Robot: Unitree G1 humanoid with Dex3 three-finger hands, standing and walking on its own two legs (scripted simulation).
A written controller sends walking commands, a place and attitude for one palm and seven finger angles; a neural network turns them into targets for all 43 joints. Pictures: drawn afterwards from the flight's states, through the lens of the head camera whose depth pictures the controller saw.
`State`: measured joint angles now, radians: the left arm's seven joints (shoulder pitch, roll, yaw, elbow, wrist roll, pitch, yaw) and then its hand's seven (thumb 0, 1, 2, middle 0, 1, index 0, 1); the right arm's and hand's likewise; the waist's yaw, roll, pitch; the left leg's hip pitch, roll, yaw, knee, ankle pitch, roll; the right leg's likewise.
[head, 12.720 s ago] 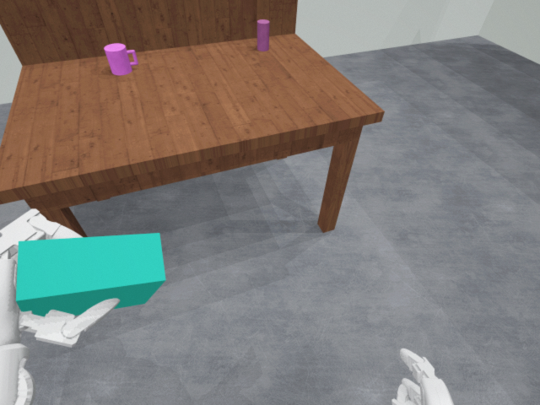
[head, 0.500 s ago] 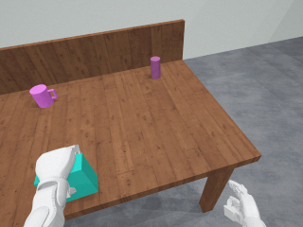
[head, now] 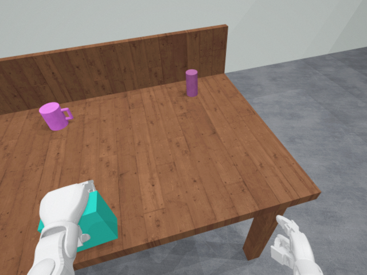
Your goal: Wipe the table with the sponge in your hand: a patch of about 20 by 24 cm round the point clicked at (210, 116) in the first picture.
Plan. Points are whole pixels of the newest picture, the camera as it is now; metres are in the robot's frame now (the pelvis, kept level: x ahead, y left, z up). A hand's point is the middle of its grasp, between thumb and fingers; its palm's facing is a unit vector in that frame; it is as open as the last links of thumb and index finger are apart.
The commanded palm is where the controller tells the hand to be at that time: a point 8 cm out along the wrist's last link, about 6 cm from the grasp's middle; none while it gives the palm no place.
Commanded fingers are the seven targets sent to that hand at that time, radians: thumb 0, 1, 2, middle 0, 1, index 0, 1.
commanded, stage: lower the sponge onto the table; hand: left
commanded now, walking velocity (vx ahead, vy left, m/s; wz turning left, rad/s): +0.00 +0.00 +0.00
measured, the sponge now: (86, 228) +0.20 +0.28 -0.02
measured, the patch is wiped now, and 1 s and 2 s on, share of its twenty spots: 0.00 0.00 0.10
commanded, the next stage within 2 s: wipe forward along the first lane in 1.28 s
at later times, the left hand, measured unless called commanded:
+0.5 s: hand (82, 218) +0.21 +0.27 +0.01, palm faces -0.06 -0.11 -0.99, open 9.5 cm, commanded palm +0.19 +0.26 +0.08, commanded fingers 0.00 0.10 1.30 -1.20 -1.60 -1.20 -1.60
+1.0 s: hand (85, 225) +0.20 +0.27 -0.01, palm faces -0.09 -0.11 -0.99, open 9.5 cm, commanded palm +0.19 +0.26 +0.05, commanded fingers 0.00 0.10 1.30 -1.20 -1.60 -1.20 -1.60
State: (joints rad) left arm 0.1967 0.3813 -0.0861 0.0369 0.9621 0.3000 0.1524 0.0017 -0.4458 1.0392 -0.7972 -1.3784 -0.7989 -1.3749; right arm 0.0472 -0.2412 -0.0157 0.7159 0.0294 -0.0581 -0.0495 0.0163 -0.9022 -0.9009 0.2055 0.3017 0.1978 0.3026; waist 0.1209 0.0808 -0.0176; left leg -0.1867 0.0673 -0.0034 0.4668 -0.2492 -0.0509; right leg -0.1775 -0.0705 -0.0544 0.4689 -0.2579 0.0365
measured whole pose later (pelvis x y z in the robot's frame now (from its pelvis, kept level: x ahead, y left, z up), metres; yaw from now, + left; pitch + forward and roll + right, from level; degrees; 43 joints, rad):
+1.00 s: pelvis -0.01 +0.00 +0.00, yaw +0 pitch -1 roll +0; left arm 0.18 0.34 -0.10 0.18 0.99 0.28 0.23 0.00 -0.45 1.04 -0.80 -1.38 -0.80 -1.38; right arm 0.07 -0.24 -0.04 0.73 0.03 -0.05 -0.05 0.02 -0.90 -0.90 0.21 0.30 0.20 0.30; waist 0.11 0.07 -0.03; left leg -0.25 0.07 0.00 0.52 -0.26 -0.05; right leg -0.24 -0.06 -0.04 0.52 -0.27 0.03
